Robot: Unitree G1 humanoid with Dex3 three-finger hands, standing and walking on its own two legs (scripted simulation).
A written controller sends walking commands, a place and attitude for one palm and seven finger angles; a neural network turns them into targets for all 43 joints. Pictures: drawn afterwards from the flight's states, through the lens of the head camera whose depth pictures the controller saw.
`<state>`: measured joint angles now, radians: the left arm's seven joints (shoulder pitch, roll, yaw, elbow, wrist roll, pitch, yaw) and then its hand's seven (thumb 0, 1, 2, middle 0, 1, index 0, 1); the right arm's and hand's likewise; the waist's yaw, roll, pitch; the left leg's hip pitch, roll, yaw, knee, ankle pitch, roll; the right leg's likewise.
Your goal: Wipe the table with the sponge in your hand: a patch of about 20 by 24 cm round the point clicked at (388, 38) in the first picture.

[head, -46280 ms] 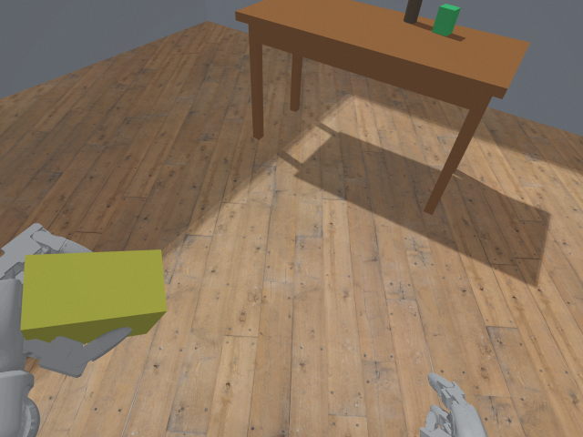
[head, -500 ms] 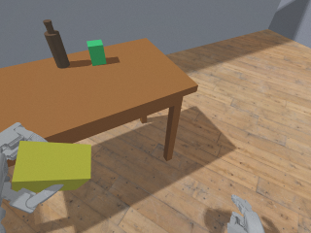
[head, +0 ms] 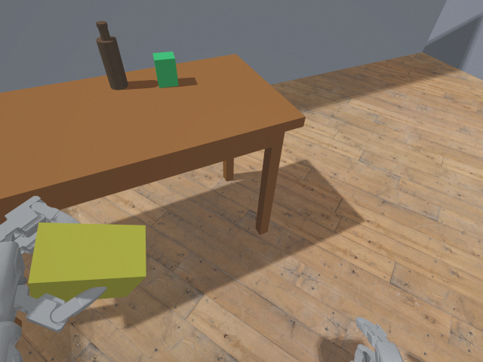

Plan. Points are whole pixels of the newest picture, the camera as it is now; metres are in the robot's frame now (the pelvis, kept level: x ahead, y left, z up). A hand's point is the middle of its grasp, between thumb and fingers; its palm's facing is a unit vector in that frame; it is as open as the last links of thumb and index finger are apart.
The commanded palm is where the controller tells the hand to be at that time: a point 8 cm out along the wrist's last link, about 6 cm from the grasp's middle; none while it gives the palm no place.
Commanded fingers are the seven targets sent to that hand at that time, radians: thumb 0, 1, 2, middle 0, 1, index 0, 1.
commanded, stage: stop stepping back and stand still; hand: left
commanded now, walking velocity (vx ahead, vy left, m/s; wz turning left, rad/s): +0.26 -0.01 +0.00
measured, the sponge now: (104, 264) +0.21 +0.19 +0.13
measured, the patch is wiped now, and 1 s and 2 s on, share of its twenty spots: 1.00 1.00 1.00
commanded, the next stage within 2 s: stand and wait in 0.52 s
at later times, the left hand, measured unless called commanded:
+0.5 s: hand (56, 276) +0.18 +0.22 +0.17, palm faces +0.35 -0.86 -0.37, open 10.1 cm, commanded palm +0.13 +0.27 +0.19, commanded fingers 0.00 0.10 1.30 -1.20 -1.60 -1.20 -1.60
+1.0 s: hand (39, 233) +0.22 +0.25 +0.18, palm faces +0.44 -0.81 -0.38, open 10.1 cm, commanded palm +0.17 +0.29 +0.19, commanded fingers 0.00 0.10 1.30 -1.20 -1.60 -1.20 -1.60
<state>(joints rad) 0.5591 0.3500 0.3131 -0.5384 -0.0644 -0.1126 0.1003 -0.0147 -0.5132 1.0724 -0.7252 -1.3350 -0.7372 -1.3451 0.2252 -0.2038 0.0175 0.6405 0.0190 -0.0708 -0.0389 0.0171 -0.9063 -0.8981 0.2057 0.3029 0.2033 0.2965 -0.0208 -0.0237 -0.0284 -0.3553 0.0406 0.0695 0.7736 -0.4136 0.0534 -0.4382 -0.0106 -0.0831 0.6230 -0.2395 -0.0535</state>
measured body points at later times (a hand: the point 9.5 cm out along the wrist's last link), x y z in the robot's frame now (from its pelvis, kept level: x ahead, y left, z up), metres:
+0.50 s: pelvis -0.03 -0.01 +0.00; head -0.02 +0.01 +0.45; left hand +0.15 +0.26 +0.19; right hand +0.14 -0.26 -0.07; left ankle +0.01 +0.11 -0.73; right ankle +0.03 -0.13 -0.71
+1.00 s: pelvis +0.02 +0.00 +0.01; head +0.03 +0.01 +0.46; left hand +0.19 +0.30 +0.20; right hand +0.21 -0.22 -0.06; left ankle +0.01 +0.11 -0.72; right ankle +0.03 -0.13 -0.72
